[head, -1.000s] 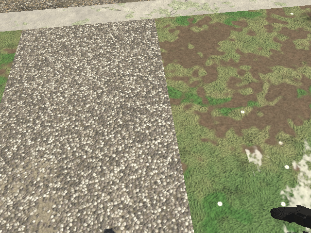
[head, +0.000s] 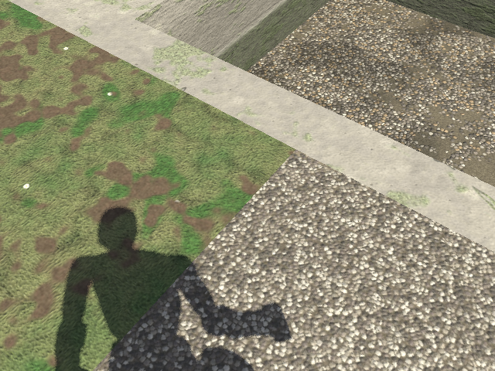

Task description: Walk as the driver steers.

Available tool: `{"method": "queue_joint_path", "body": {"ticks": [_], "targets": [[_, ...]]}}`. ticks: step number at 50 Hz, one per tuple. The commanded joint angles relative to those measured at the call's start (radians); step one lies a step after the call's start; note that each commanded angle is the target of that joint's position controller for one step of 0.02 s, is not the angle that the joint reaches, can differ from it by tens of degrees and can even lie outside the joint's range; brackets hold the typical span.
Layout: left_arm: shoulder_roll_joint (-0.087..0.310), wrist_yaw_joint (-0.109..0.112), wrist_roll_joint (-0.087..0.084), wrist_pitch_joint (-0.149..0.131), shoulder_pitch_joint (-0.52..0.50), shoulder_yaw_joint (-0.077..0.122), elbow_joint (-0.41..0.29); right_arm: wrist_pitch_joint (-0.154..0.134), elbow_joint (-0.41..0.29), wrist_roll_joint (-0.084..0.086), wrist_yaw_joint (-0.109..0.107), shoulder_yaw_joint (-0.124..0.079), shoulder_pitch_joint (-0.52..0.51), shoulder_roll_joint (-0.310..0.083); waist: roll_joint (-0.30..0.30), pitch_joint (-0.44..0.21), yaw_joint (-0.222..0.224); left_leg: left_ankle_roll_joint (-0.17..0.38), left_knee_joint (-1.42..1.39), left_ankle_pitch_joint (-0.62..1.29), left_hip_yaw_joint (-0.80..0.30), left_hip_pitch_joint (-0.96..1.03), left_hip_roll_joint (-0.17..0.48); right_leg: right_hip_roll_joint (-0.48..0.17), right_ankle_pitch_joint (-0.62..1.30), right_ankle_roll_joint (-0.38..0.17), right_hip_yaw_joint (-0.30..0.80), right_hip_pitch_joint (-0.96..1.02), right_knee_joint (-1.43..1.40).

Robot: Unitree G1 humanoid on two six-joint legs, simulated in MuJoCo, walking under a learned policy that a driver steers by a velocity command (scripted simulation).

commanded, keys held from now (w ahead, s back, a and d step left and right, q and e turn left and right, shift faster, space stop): w+shift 0.08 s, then w+e+shift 0.92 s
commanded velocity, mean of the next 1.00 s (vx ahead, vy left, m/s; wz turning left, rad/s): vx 1.00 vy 0.00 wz -0.65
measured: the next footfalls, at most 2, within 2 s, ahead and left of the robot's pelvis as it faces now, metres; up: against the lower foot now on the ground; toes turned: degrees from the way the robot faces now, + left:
right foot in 0.34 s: +0.56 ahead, -0.09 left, +0.00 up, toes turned -11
left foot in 0.74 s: +1.00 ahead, -0.02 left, +0.00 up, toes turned -31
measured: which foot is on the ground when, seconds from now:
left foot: down 0.00-0.36, up 0.38-0.72, down 0.74-1.00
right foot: up 0.00-0.32, down 0.34-0.74, up 0.76-1.00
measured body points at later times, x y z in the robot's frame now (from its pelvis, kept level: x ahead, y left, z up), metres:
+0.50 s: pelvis +0.51 -0.06 +0.01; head +0.53 -0.04 +0.46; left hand +0.59 +0.22 -0.13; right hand +0.60 -0.33 -0.08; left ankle +0.48 +0.10 -0.60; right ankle +0.52 -0.08 -0.72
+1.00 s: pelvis +0.95 -0.14 +0.01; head +0.97 -0.15 +0.46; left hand +1.29 -0.08 -0.05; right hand +0.75 -0.37 -0.10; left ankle +0.96 +0.00 -0.72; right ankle +0.93 -0.27 -0.62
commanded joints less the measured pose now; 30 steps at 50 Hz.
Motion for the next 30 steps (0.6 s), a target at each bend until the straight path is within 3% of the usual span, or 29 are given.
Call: {"method": "queue_joint_path", "body": {"ticks": [1,2,3,4,7,8,10,12,14,15,16,17,18,19,20,21,22,23,24,26,28,30], "targets": [[0.122,-0.005,0.019,-0.012,-0.059,0.02,-0.113,-0.033,0.028,0.008,-0.022,-0.054,0.17,-0.133,-0.042,-0.056,-0.053,0.124,-0.379,0.074,-0.456,0.409,0.288,-0.058,0.052,-0.015,0.065,-0.463,0.024],[0.106,-0.015,0.028,0.004,-0.035,0.015,-0.108,-0.041,0.036,0.012,-0.023,-0.042,0.171,-0.1,0.007,-0.055,-0.025,0.131,-0.406,0.105,-0.426,0.337,0.28,-0.069,0.043,-0.001,0.066,-0.411,-0.019],[0.097,-0.023,0.034,0.014,-0.06,0.015,-0.113,-0.051,0.051,0.02,-0.023,-0.034,0.19,-0.073,0.012,-0.034,-0.019,0.133,-0.43,0.134,-0.396,0.315,0.263,-0.081,0.022,0.011,0.061,-0.421,-0.06],[0.08,-0.03,0.039,0.022,-0.11,0.01,-0.132,-0.059,0.068,0.032,-0.022,-0.033,0.211,-0.072,0.023,0.002,-0.02,0.135,-0.468,0.127,-0.365,0.291,0.255,-0.095,0.015,0.024,0.046,-0.457,-0.115],[0.059,-0.045,0.02,0.02,-0.295,-0.007,-0.191,-0.078,0.082,0.027,-0.008,-0.036,0.228,-0.088,0.015,0.097,-0.051,0.08,-0.56,0.331,-0.161,0.241,0.196,-0.07,0.228,0.015,-0.006,-0.501,-0.328],[0.055,-0.051,0.009,0.015,-0.324,-0.011,-0.196,-0.085,0.083,0.029,-0.004,-0.032,0.224,-0.08,0.004,0.101,-0.056,0.045,-0.573,0.413,-0.086,0.213,0.167,-0.045,0.33,0.005,-0.031,-0.439,-0.43],[0.045,-0.063,-0.003,0.009,-0.384,-0.019,-0.209,-0.103,0.103,0.037,-0.005,-0.027,0.267,-0.091,-0.001,0.097,-0.076,0.001,-0.65,0.581,-0.024,0.216,0.193,-0.003,0.506,-0.029,-0.095,-0.317,-0.562],[0.068,-0.065,-0.003,0.005,-0.387,-0.016,-0.198,-0.11,0.118,0.032,-0.015,-0.028,0.29,-0.12,0.006,0.068,-0.069,-0.041,-0.622,0.863,0.029,0.359,0.215,0.051,0.567,-0.064,-0.134,-0.281,-0.628],[0.111,-0.061,0.007,0.007,-0.334,-0.004,-0.17,-0.095,0.119,0.016,-0.041,-0.037,0.304,-0.168,0.066,-0.019,-0.033,-0.089,-0.458,1.255,0.065,0.514,0.244,0.134,0.468,-0.085,-0.182,-0.221,-0.636],[0.141,-0.056,0.012,0.011,-0.24,0.008,-0.142,-0.079,0.116,0.003,-0.056,-0.042,0.291,-0.186,0.097,-0.076,0.021,-0.108,-0.295,1.387,0.079,0.541,0.262,0.175,0.4,-0.098,-0.191,-0.13,-0.628],[0.183,-0.05,0.014,0.015,-0.061,0.027,-0.085,-0.061,0.103,-0.01,-0.067,-0.047,0.255,-0.201,0.111,-0.157,0.108,-0.121,-0.051,1.457,0.081,0.513,0.272,0.209,0.339,-0.117,-0.185,0.037,-0.614],[0.223,-0.039,0.015,0.019,0.174,0.052,-0.017,-0.048,0.078,-0.013,-0.073,-0.054,0.169,-0.226,0.105,-0.212,0.235,-0.129,0.302,1.373,0.092,0.376,0.261,0.171,0.297,-0.166,-0.113,0.254,-0.671],[0.267,-0.022,0.009,0.029,0.267,0.077,0.018,-0.054,0.059,-0.016,-0.062,-0.044,0.12,-0.167,-0.038,-0.214,0.243,-0.116,0.752,0.481,0.088,0.111,0.116,0.07,0.204,-0.217,0.034,0.431,-0.643],[0.374,-0.013,0.022,0.043,0.145,0.104,-0.008,-0.074,-0.027,0.024,-0.038,-0.012,0.241,-0.049,-0.37,-0.327,0.043,-0.18,1.129,-0.302,-0.052,-0.383,-0.015,-0.201,0.169,-0.453,0.656,0.731,-0.76],[0.319,-0.01,0.0,0.048,0.071,0.108,-0.062,-0.097,-0.057,0.006,-0.038,0.001,0.16,-0.106,-0.107,-0.348,0.092,-0.139,1.079,-0.183,-0.182,-0.46,0.048,-0.218,-0.013,-0.456,0.841,0.668,-0.962],[0.257,-0.002,-0.002,0.047,0.031,0.096,-0.055,-0.109,-0.068,0.0,-0.029,0.004,0.092,-0.121,0.026,-0.18,0.046,-0.119,0.95,-0.093,-0.198,-0.442,0.11,-0.194,-0.083,-0.397,0.749,0.469,-1.028],[0.204,-0.002,0.002,0.044,-0.001,0.085,-0.045,-0.11,-0.072,-0.009,-0.024,0.008,0.079,-0.11,0.107,-0.075,-0.014,-0.11,0.832,-0.069,-0.174,-0.375,0.148,-0.154,-0.013,-0.349,0.661,0.271,-1.059],[0.187,-0.001,0.005,0.032,-0.016,0.079,-0.045,-0.091,-0.082,-0.026,-0.022,0.012,0.064,-0.098,0.11,-0.02,-0.051,-0.122,0.788,-0.097,-0.168,-0.32,0.168,-0.106,0.092,-0.329,0.575,0.127,-1.059],[0.166,0.0,0.004,0.021,-0.029,0.069,-0.042,-0.063,-0.091,-0.039,-0.02,0.018,0.073,-0.083,0.106,0.019,-0.094,-0.139,0.726,-0.114,-0.156,-0.266,0.187,-0.061,0.132,-0.314,0.506,-0.002,-1.076],[0.181,-0.006,-0.007,-0.001,-0.037,0.071,-0.052,-0.027,-0.136,-0.04,-0.016,0.029,0.022,-0.058,0.058,0.063,-0.114,-0.166,0.54,-0.134,-0.105,-0.194,0.212,0.016,0.2,-0.3,0.393,-0.189,-1.107],[0.194,-0.003,-0.006,-0.01,-0.046,0.078,-0.07,-0.027,-0.196,-0.024,0.001,0.044,-0.113,-0.033,0.024,0.09,-0.091,-0.184,0.3,0.055,-0.052,-0.09,0.207,0.071,0.299,-0.268,0.332,-0.315,-1.133],[0.197,-0.006,-0.017,-0.012,-0.015,0.086,-0.077,-0.029,-0.21,0.007,0.005,0.053,-0.163,-0.002,-0.022,0.043,-0.042,-0.176,0.099,0.296,-0.029,0.045,0.166,0.108,0.452,-0.207,0.294,-0.298,-1.099]]}}
Keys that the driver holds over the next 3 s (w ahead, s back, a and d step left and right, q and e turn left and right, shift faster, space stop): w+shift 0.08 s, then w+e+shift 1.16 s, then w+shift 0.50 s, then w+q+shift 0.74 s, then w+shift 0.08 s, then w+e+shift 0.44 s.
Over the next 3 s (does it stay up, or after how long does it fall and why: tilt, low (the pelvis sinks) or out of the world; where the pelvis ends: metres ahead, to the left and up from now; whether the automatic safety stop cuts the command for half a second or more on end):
stays up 1.00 -0.31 0.01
